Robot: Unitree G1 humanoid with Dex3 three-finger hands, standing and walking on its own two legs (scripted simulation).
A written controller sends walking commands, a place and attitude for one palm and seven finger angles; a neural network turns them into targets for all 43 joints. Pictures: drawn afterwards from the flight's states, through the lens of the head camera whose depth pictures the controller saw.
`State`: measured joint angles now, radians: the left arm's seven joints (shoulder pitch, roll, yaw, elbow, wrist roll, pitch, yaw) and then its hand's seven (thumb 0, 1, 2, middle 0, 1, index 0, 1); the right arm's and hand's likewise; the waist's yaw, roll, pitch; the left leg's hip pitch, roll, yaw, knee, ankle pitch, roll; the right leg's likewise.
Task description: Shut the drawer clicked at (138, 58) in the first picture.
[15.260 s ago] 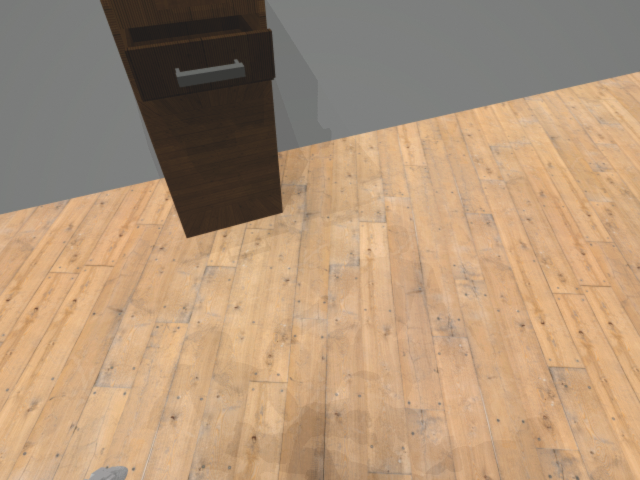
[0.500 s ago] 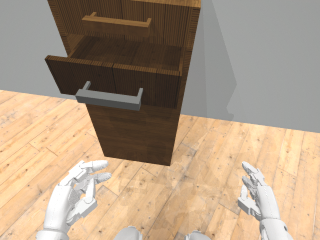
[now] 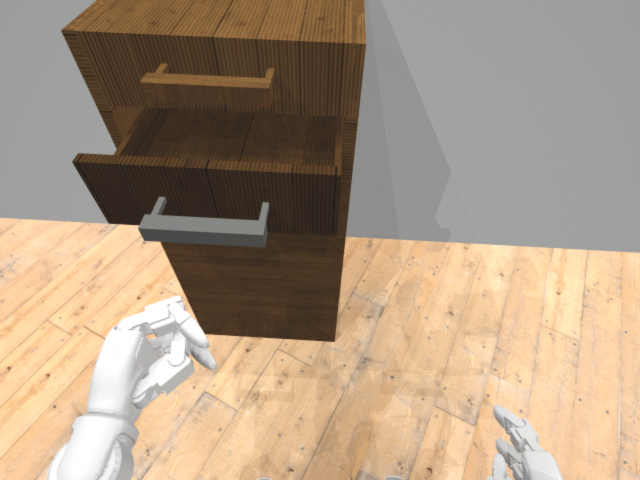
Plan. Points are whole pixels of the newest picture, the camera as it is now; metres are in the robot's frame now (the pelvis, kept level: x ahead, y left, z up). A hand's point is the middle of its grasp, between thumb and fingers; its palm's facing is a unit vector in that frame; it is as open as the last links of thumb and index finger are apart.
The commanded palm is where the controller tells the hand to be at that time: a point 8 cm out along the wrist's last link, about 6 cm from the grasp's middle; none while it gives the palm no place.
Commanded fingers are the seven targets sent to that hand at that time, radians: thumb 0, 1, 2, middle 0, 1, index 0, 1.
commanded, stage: raise the hand and make a fist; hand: left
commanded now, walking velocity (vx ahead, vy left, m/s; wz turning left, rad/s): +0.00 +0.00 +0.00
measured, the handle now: (208, 218) +0.47 +0.19 +0.05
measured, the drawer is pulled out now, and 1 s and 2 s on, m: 0.14 0.14 0.14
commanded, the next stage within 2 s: bring the fist close to the handle in 0.88 s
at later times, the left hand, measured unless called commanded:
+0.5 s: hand (169, 297) +0.27 +0.17 +0.14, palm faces +0.00 -1.00 -0.07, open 3.2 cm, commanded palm +0.24 +0.22 +0.15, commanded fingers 0.00 0.90 0.90 -1.40 -1.60 -1.40 -1.60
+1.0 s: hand (173, 293) +0.28 +0.17 +0.14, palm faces +0.00 -1.00 -0.06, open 3.3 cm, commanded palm +0.25 +0.22 +0.14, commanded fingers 0.00 0.90 0.90 -1.40 -1.60 -1.40 -1.60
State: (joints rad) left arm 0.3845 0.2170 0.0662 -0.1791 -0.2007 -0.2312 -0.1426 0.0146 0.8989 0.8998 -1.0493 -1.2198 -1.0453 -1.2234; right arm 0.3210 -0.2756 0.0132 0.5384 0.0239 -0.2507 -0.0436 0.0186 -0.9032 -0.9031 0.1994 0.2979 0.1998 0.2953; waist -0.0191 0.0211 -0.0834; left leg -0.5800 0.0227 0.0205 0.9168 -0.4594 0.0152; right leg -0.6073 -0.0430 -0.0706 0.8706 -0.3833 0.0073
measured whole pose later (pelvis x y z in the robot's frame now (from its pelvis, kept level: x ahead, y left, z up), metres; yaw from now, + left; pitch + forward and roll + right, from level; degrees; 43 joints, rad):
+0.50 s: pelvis +0.02 -0.01 +0.03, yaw +1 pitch +2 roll -1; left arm 0.20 0.24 0.16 -0.14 -0.24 -0.05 -0.22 0.02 0.90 0.90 -1.39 -1.59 -1.39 -1.59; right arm 0.24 -0.23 0.08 0.57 0.03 -0.24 -0.06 0.02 -0.90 -0.90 0.20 0.30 0.20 0.30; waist 0.04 0.05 -0.06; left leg -0.35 0.02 0.00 0.71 -0.40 0.00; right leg -0.37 -0.03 -0.09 0.68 -0.34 -0.01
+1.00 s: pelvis +0.02 -0.01 +0.03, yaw +0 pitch +1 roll +0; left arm 0.16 0.24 0.17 -0.05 -0.24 -0.08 -0.22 0.01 0.90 0.90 -1.40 -1.60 -1.40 -1.60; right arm 0.25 -0.25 0.06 0.62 0.04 -0.28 -0.07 0.02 -0.90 -0.90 0.20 0.30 0.20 0.30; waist 0.03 0.04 -0.04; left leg -0.29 0.03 0.02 0.64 -0.36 -0.01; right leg -0.33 -0.03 -0.08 0.62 -0.30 -0.01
